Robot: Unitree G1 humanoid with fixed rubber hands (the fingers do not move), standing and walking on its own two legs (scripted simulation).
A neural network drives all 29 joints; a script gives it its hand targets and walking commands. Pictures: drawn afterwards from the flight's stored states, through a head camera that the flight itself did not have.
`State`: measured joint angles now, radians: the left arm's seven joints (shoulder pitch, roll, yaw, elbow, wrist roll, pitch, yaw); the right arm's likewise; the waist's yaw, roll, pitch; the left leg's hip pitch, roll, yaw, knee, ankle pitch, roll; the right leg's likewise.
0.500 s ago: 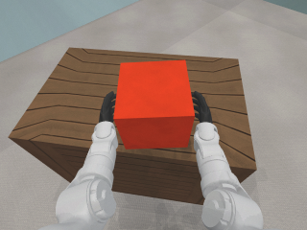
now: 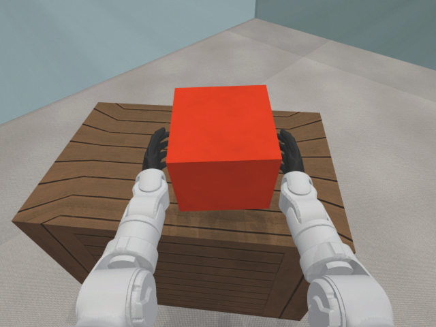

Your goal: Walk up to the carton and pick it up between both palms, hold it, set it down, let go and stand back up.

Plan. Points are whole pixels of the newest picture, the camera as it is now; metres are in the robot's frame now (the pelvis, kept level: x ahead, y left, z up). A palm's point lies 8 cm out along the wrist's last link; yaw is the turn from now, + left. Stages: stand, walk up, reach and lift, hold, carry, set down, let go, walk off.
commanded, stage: reach and lift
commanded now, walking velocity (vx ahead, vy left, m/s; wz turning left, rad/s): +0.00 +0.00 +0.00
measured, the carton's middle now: (222, 148) +0.43 -0.02 +0.12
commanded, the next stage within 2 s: hold in 1.48 s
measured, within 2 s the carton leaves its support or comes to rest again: neither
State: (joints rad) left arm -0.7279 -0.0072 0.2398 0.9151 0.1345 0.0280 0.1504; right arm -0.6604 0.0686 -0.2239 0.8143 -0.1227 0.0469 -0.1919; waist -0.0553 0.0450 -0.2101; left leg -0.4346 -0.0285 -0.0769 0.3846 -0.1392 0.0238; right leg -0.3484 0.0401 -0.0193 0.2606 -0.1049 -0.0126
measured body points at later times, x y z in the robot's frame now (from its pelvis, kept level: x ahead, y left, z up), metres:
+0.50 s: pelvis +0.00 -0.02 +0.00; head -0.02 -0.01 +0.45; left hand +0.39 +0.12 +0.13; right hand +0.37 -0.15 +0.11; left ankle +0.02 +0.10 -0.75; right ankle +0.00 -0.11 -0.75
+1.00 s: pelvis +0.00 -0.02 +0.01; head +0.00 +0.00 +0.46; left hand +0.38 +0.12 +0.14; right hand +0.36 -0.15 +0.12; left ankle +0.02 +0.10 -0.75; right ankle +0.00 -0.11 -0.75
